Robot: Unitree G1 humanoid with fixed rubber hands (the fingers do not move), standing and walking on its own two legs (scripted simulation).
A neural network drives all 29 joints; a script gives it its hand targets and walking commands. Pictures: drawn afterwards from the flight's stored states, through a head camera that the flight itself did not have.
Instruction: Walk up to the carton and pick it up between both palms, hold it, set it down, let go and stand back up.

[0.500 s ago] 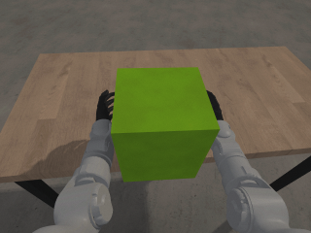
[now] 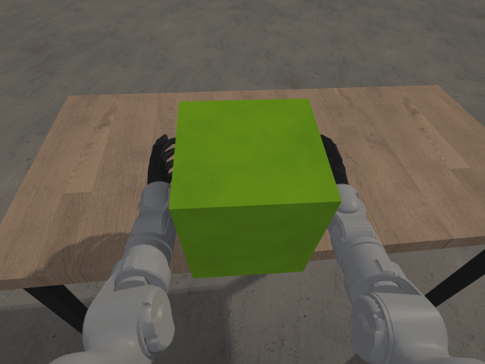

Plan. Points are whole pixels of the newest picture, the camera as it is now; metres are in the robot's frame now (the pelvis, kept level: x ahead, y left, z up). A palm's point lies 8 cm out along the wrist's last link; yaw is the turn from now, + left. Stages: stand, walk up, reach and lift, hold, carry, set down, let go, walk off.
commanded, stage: reach and lift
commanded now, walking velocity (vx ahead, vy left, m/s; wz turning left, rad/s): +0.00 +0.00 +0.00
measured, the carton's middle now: (246, 194) +0.39 +0.02 +0.08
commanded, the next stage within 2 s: none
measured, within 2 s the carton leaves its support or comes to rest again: neither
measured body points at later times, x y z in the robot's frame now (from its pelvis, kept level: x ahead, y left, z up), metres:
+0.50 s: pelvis -0.01 +0.01 +0.00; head -0.04 +0.03 +0.45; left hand +0.40 +0.19 +0.12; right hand +0.40 -0.12 +0.13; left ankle +0.05 +0.11 -0.74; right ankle -0.02 -0.11 -0.74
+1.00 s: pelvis -0.02 +0.01 +0.00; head -0.07 +0.03 +0.45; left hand +0.38 +0.20 +0.17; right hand +0.38 -0.10 +0.17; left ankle +0.05 +0.11 -0.74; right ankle -0.02 -0.11 -0.74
